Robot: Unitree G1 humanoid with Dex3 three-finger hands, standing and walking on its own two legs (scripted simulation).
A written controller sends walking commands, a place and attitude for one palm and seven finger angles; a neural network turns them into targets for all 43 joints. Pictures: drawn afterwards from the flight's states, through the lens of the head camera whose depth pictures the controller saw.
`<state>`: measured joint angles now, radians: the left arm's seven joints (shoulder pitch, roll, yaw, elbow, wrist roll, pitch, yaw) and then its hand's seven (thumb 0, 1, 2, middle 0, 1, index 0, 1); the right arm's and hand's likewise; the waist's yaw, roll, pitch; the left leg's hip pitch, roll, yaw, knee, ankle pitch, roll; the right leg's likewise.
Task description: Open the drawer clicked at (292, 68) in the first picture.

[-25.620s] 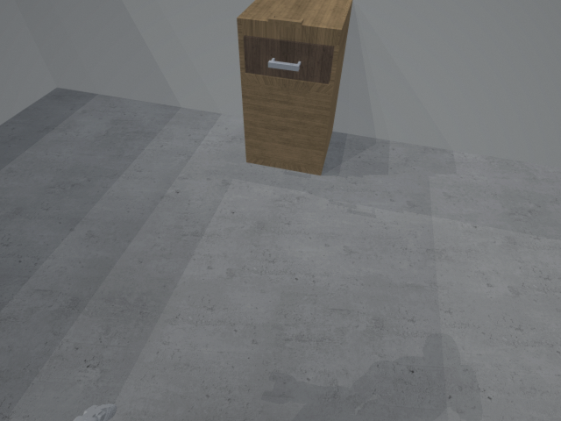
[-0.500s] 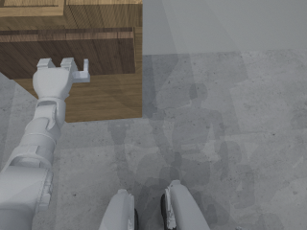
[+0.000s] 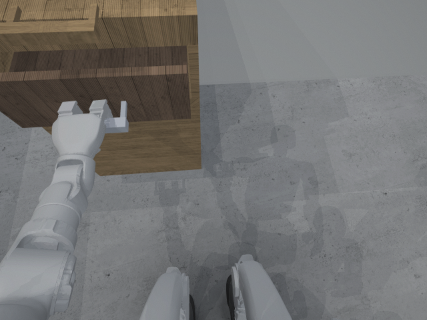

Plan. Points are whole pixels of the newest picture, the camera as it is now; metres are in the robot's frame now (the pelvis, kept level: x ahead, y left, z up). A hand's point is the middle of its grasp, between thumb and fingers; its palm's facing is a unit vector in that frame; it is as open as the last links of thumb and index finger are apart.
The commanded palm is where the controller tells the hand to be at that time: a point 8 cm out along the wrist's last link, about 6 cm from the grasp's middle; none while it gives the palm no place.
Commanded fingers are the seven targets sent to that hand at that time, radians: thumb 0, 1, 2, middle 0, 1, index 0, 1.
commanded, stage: pull the drawer open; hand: left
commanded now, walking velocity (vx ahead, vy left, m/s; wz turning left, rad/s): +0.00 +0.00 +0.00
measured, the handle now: (93, 117) +0.51 +0.23 -0.04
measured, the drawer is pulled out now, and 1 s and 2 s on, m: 0.06 0.12 0.15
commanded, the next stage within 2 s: none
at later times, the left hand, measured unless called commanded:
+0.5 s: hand (91, 159) +0.42 +0.23 -0.06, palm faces -0.05 -0.03 -1.00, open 5.5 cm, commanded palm +0.39 +0.23 -0.01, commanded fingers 0.00 0.90 0.90 -0.40 -1.35 -0.40 -1.35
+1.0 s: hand (90, 169) +0.40 +0.23 -0.06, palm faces -0.05 -0.03 -1.00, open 5.5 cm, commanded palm +0.36 +0.23 -0.01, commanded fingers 0.00 0.90 0.90 -0.40 -1.35 -0.40 -1.35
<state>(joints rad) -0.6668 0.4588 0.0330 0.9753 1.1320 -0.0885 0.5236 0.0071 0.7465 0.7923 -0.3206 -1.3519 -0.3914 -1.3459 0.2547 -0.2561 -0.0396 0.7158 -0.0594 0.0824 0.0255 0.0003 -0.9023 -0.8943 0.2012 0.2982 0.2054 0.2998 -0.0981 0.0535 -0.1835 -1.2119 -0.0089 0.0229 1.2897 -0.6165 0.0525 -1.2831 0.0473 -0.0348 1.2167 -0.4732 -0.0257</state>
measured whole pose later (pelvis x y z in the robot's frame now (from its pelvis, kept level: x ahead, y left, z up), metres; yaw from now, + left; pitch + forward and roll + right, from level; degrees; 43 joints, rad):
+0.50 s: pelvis -0.01 +0.00 +0.00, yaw +1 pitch +30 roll -1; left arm -0.59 0.42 0.02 0.94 1.14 -0.09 0.56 0.01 0.74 0.80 -0.32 -1.35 -0.39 -1.35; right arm 0.23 -0.25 -0.05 0.72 -0.05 0.07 0.02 0.00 -0.90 -0.89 0.20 0.30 0.21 0.30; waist -0.07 0.05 -0.19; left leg -1.20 -0.02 0.03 1.29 -0.60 0.05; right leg -1.27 0.04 -0.03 1.22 -0.47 -0.03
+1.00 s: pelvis +0.00 +0.00 +0.01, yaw +0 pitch +29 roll -1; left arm -0.47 0.39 0.02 0.84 1.14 -0.08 0.57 0.01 0.74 0.80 -0.32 -1.35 -0.39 -1.35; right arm 0.21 -0.25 -0.05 0.71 -0.05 0.08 0.01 0.00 -0.90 -0.89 0.20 0.30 0.21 0.30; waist -0.06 0.04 -0.20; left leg -1.15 -0.01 0.03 1.26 -0.61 0.05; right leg -1.24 0.04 -0.02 1.21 -0.47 -0.03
